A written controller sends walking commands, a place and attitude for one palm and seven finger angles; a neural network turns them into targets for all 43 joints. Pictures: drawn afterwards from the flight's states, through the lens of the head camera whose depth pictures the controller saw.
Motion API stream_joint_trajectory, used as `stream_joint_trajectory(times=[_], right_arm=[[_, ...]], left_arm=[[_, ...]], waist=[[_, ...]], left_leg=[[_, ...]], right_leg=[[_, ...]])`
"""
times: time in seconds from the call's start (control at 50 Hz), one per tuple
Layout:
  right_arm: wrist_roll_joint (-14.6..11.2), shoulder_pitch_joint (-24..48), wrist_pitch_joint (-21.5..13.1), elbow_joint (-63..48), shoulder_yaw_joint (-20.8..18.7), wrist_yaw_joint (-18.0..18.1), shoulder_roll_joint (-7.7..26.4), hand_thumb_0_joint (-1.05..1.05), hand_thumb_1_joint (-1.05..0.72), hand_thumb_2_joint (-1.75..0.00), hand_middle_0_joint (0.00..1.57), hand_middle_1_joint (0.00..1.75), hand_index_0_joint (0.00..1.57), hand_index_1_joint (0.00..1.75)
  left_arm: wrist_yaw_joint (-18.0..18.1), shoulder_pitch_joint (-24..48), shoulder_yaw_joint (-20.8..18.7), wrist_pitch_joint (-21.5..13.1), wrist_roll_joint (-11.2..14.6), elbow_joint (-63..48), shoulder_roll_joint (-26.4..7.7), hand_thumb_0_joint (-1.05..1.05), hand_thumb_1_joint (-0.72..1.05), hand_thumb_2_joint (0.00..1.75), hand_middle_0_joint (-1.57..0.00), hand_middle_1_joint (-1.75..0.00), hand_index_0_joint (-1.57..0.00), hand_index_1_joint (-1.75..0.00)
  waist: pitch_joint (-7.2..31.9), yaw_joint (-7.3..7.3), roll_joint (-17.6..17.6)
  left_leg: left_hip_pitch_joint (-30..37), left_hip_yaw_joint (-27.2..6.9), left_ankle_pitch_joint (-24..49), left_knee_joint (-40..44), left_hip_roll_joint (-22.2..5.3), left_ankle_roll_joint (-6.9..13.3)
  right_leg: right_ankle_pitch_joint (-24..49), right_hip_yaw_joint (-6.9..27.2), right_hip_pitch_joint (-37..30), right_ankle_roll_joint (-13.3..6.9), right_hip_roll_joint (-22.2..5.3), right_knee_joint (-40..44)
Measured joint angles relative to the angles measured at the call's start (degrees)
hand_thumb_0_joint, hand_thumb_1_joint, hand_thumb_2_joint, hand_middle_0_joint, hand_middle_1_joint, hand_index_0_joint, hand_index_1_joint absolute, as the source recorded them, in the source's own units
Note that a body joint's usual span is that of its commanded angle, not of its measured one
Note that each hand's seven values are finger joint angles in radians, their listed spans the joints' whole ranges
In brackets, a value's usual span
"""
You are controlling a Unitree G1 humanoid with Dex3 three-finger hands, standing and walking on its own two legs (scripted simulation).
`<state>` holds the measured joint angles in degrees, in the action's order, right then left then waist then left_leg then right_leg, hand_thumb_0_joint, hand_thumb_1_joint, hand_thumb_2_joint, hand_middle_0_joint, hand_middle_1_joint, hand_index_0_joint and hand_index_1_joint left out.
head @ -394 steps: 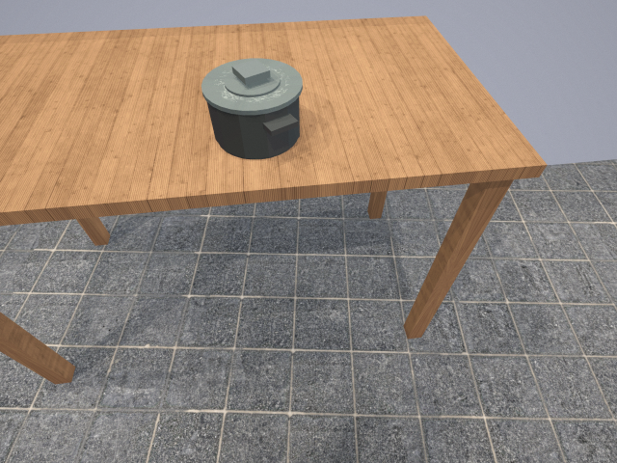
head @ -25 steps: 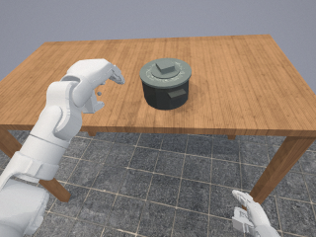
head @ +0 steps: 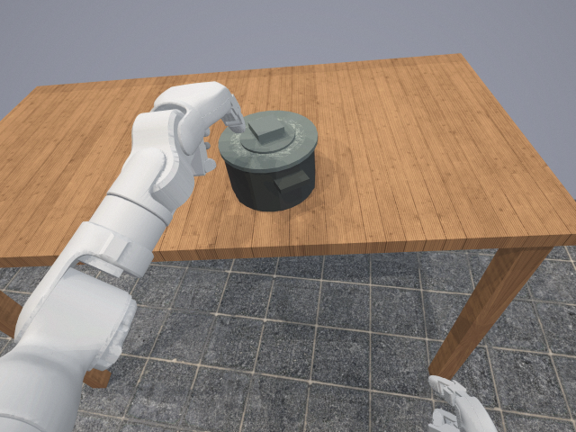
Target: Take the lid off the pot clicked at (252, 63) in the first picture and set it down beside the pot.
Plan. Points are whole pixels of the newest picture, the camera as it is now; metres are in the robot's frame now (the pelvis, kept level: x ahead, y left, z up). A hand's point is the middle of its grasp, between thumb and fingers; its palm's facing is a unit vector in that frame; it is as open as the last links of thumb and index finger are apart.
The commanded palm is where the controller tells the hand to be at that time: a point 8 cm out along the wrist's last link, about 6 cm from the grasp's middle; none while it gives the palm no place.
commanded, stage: move the open hand above the knob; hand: left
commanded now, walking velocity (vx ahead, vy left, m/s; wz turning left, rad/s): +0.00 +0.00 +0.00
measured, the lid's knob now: (266, 127) +0.55 +0.08 +0.15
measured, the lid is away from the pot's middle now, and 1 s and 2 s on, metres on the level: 0.00 0.00 0.00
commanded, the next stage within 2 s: lower the open fingers around the knob in 1.46 s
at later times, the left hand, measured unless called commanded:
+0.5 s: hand (245, 114) +0.50 +0.09 +0.21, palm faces -0.27 -0.07 -0.96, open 10.1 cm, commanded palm +0.50 +0.09 +0.28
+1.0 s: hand (261, 103) +0.52 +0.07 +0.21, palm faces -0.28 -0.11 -0.95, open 10.1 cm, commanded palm +0.52 +0.08 +0.28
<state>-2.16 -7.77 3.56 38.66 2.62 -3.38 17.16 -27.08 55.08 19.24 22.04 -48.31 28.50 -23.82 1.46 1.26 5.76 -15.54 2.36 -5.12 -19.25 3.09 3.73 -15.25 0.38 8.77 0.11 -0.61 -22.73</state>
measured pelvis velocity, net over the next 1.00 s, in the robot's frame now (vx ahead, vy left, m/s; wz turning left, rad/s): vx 0.03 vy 0.00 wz -0.05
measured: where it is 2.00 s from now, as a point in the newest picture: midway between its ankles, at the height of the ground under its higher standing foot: outside the picture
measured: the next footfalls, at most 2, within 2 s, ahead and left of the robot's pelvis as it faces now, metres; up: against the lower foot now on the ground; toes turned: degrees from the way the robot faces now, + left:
none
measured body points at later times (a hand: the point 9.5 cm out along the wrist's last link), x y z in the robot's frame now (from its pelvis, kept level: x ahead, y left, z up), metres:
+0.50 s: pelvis +0.02 -0.01 +0.00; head +0.05 -0.04 +0.45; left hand +0.50 +0.09 +0.26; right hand +0.15 -0.26 -0.13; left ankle +0.05 +0.08 -0.74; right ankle -0.04 -0.12 -0.74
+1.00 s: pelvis +0.03 +0.00 +0.00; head +0.06 -0.03 +0.45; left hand +0.53 +0.07 +0.26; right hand +0.07 -0.27 -0.15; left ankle +0.05 +0.08 -0.74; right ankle -0.04 -0.12 -0.74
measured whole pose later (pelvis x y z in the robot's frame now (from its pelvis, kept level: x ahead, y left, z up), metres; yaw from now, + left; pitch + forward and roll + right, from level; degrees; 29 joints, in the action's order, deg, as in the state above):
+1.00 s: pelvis +0.03 +0.00 +0.00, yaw -3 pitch +8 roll +1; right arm -1.0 -17.2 2.1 43.8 0.5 -1.4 16.7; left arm -22.2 78.2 16.0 22.8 -51.1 64.7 -18.1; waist 5.2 -5.0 4.2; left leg -21.6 5.2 -8.3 -21.4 2.1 3.7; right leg -16.8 3.5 15.4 0.2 0.1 -24.0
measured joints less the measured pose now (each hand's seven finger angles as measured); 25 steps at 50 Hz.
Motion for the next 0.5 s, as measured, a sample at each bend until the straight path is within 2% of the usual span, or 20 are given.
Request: stream_joint_trajectory(times=[0.08,0.26,0.5], right_arm=[[0.04,-0.37,0.33,0.10,-0.07,0.23,0.11,0.02,-0.91,-0.90,0.20,0.30,0.20,0.30],[0.15,-1.15,0.09,0.44,-0.46,1.05,0.39,0.01,-0.91,-0.90,0.20,0.30,0.20,0.30],[0.42,-2.74,-1.28,2.77,-0.90,1.65,-0.10,0.01,-0.91,-0.90,0.20,0.30,0.20,0.30]], left_arm=[[-0.59,2.16,0.26,0.97,-0.30,3.54,0.71,0.00,-0.35,1.57,-0.86,-0.08,-0.86,-0.09],[-0.87,6.76,0.52,0.40,-0.43,9.23,1.57,0.00,-0.35,1.57,-0.86,-0.08,-0.86,-0.09],[0.92,15.85,1.06,-1.05,-0.80,21.22,4.21,0.00,-0.35,1.57,-0.86,-0.08,-0.86,-0.09]], waist=[[0.31,-0.54,-0.37],[0.46,-1.41,-1.21],[1.17,-2.90,-1.85]], left_leg=[[-0.01,0.06,-0.56,-0.16,-0.14,-0.21],[-0.68,0.04,-1.53,-0.69,-0.35,-0.55],[-2.75,0.55,-1.96,-0.70,-0.42,-0.55]], right_leg=[[-0.38,0.10,-0.06,-0.20,0.14,0.09],[-1.08,0.15,0.42,-0.56,0.37,0.03],[-1.27,0.71,2.66,-0.51,0.37,0.05]])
